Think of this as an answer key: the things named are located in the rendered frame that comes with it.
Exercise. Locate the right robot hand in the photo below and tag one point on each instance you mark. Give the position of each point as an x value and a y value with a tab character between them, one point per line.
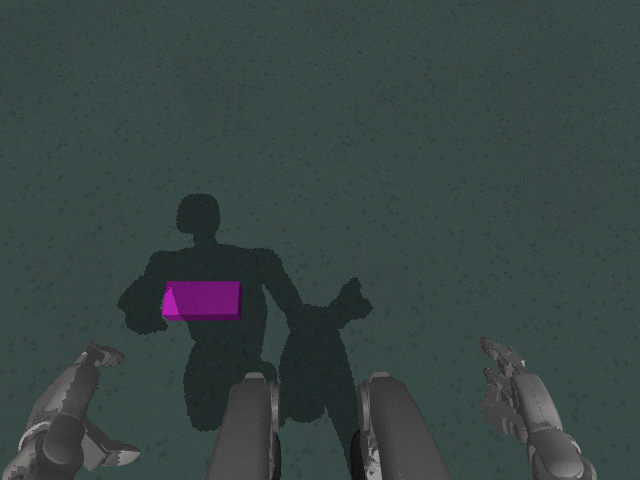
527	406

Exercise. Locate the right robot arm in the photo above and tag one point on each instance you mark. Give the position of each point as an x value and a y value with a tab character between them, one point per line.
555	455

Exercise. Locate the left robot arm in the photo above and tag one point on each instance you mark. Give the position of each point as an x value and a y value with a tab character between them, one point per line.
49	449

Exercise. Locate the carton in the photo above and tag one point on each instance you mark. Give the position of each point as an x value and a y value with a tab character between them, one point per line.
203	300

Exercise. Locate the left robot hand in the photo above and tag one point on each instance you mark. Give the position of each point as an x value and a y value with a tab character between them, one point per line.
70	394

